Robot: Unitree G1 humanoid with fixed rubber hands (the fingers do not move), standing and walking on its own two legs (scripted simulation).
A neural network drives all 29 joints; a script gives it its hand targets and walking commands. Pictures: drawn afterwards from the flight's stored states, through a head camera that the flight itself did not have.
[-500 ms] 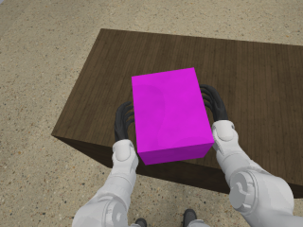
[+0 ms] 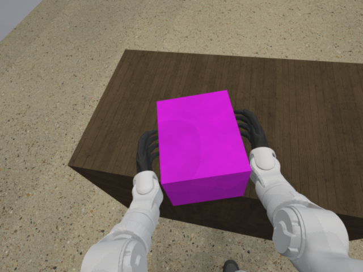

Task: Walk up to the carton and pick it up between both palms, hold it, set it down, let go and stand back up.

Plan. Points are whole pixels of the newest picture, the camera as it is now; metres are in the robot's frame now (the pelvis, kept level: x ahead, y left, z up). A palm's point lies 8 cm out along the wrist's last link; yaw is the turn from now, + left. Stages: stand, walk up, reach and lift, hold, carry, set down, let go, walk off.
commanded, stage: reach and lift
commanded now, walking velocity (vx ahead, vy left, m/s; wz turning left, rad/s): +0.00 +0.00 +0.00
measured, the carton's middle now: (199, 148) +0.40 +0.00 -0.04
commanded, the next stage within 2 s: none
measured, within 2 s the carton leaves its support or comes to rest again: neither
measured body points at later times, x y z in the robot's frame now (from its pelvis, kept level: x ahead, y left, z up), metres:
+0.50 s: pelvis -0.01 +0.00 +0.00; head +0.03 -0.03 +0.45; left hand +0.37 +0.14 +0.03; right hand +0.42 -0.12 +0.06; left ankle -0.02 +0.17 -0.73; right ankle +0.04 -0.11 -0.73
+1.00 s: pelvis -0.03 +0.00 +0.00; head -0.02 -0.03 +0.45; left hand +0.37 +0.14 +0.10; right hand +0.41 -0.12 +0.12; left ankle -0.02 +0.17 -0.73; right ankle +0.04 -0.11 -0.73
